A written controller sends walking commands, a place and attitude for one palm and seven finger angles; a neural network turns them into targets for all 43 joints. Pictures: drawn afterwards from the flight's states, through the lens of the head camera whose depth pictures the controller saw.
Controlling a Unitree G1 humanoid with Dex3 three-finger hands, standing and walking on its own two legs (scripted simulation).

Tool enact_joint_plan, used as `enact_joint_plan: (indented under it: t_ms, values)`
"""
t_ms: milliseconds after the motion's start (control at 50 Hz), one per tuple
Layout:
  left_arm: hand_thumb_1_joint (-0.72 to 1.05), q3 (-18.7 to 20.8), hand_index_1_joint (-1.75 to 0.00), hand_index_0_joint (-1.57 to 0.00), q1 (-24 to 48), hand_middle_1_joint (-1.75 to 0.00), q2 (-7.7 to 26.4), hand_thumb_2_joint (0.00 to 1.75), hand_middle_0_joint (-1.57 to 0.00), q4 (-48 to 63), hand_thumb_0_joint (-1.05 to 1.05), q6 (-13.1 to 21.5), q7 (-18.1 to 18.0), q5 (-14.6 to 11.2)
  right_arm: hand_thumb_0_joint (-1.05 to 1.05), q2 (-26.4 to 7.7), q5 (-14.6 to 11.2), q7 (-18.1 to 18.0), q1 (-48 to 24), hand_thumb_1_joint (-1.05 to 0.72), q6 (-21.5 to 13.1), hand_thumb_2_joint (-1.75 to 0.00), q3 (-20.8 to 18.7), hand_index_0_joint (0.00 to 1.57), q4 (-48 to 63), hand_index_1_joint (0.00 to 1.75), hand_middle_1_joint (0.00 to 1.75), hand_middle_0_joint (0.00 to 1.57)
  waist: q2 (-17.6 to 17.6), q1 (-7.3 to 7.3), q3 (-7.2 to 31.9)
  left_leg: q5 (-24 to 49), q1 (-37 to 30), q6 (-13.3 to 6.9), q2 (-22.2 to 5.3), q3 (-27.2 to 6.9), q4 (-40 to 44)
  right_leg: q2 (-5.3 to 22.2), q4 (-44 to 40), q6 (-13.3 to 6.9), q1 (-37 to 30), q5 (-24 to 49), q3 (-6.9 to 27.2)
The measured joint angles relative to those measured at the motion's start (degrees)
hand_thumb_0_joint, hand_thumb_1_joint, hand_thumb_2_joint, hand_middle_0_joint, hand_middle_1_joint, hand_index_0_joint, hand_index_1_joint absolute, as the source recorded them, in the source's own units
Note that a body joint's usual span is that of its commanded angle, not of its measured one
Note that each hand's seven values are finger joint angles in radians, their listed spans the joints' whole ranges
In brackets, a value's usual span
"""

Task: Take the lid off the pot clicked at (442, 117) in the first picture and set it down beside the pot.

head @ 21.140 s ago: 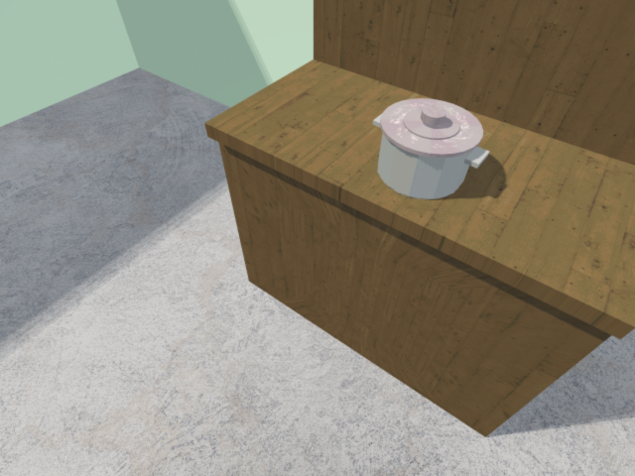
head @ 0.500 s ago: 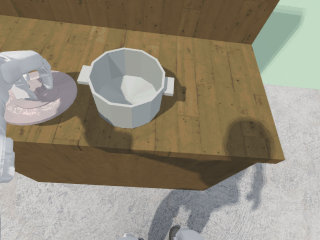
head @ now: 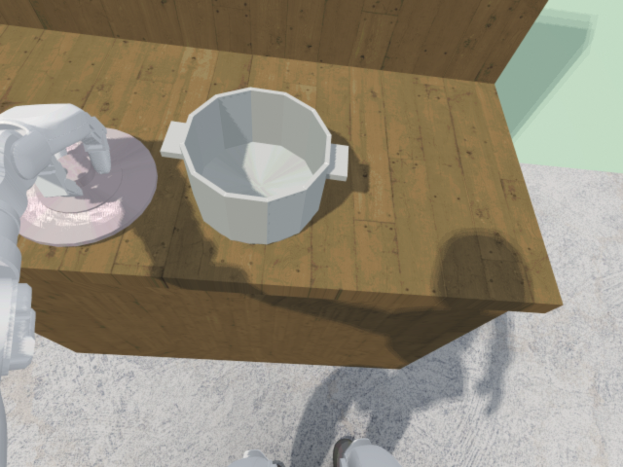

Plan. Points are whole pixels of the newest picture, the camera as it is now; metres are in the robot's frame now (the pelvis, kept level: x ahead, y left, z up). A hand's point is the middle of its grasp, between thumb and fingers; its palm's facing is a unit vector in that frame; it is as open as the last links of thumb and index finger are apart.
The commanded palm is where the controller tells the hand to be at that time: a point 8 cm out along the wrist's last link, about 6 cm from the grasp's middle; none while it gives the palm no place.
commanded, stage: open the fingers wide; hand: left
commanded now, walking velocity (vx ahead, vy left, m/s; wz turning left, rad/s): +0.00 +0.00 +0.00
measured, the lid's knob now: (74, 171) +0.50 +0.29 +0.02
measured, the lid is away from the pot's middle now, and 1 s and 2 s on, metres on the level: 0.24 0.25 0.25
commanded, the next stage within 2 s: raise the empty hand in 0.88 s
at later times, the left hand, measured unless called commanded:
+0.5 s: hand (54, 174) +0.47 +0.30 +0.05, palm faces -0.46 -0.07 -0.89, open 8.7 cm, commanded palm +0.51 +0.27 +0.10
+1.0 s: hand (55, 169) +0.48 +0.30 +0.05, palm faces -0.45 -0.09 -0.89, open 11.0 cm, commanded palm +0.51 +0.27 +0.11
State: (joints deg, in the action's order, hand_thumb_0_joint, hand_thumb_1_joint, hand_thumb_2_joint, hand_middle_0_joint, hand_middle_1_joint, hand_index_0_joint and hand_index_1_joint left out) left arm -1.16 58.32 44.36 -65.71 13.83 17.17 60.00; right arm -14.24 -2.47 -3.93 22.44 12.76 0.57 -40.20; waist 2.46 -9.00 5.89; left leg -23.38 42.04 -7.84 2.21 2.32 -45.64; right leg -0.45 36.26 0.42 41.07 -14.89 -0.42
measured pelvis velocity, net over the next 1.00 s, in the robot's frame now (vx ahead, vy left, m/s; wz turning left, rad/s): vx -0.01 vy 0.02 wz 0.01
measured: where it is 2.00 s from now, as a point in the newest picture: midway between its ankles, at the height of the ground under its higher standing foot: outside the picture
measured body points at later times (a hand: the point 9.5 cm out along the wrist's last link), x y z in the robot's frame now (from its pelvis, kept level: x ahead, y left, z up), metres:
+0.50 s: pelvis -0.01 +0.01 +0.00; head +0.10 +0.05 +0.43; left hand +0.49 +0.30 +0.10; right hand -0.03 -0.26 -0.11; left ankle -0.03 +0.02 -0.71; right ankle +0.02 -0.18 -0.70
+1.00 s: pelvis -0.01 +0.02 +0.00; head +0.10 +0.06 +0.43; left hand +0.50 +0.30 +0.10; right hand -0.04 -0.26 -0.11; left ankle -0.03 +0.02 -0.71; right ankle +0.02 -0.18 -0.70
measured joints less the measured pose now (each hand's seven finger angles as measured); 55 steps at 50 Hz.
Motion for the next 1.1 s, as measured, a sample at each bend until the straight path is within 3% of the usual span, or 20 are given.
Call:
enact_joint_plan:
  t_ms: [200, 340, 720, 1000, 1100]
  values:
    - [0.30, -3.5, -1.04, -0.70, 2.3, -0.98, -1.5, 0.66, -0.57, -1.9, 0.02, -1.9, -0.2, 0.1, 0.00, -0.5, -0.2, 0.3, -1.2, -0.91, -0.7, -0.90, 0.0, 0.21, 0.3, 0.30, 0.30, 0.21, -0.2, 0.14, 0.1, 0.1, 0.2, -0.4, 0.5, -0.5, -0.8, 0.4, 0.5, -0.5, -0.2, -0.1, -0.5]
    - [0.29, -3.8, -1.02, -0.62, 2.8, -0.98, -2.2, 0.66, -0.55, -1.3, 0.01, -2.5, -0.4, 0.1, 0.00, -0.8, -0.1, 0.4, -0.8, -0.91, -0.9, -0.90, -0.3, 0.21, 0.2, 0.30, 0.30, 0.21, 0.1, 0.29, 0.1, 0.0, 0.5, -0.6, 0.7, -0.6, -1.3, 0.5, 0.9, -0.8, 0.0, -0.1, -0.5]
    - [0.06, -4.1, -0.91, -0.38, 3.8, -0.90, -2.6, 0.62, -0.38, -2.7, 0.00, -3.5, -1.1, 0.4, 0.00, -0.4, 0.0, 1.0, 1.0, -0.91, -1.2, -0.90, 0.0, 0.21, -0.4, 0.30, 0.30, 0.21, 0.4, -0.45, 0.4, -0.1, 1.0, -0.8, 0.9, -0.6, -1.9, 0.4, 1.0, -1.3, 0.2, -0.2, 0.1]
    - [0.00, -3.7, -0.87, -0.36, 4.2, -0.87, -2.6, 0.64, -0.36, -3.4, 0.00, -4.0, -1.5, 0.4, 0.00, -0.4, 0.0, 1.1, 1.0, -0.91, -1.4, -0.90, 0.0, 0.21, 0.0, 0.30, 0.30, 0.21, 0.1, -0.63, 0.6, -0.4, 1.0, -0.8, 0.9, -0.5, -1.9, 0.3, 0.9, -1.1, 0.2, -0.3, 0.4]
    - [0.00, -3.9, -0.86, -0.36, 3.1, -0.86, -3.3, 0.66, -0.37, -0.6, 0.00, -3.9, -0.9, 0.3, 0.00, -0.2, 0.1, 1.2, 1.2, -0.91, -1.2, -0.90, -0.6, 0.21, -0.1, 0.30, 0.30, 0.21, 0.5, -0.09, 0.4, -0.1, -0.1, -0.7, 1.1, -1.1, -1.0, 0.2, 0.2, -1.5, -0.8, 0.5, 0.3]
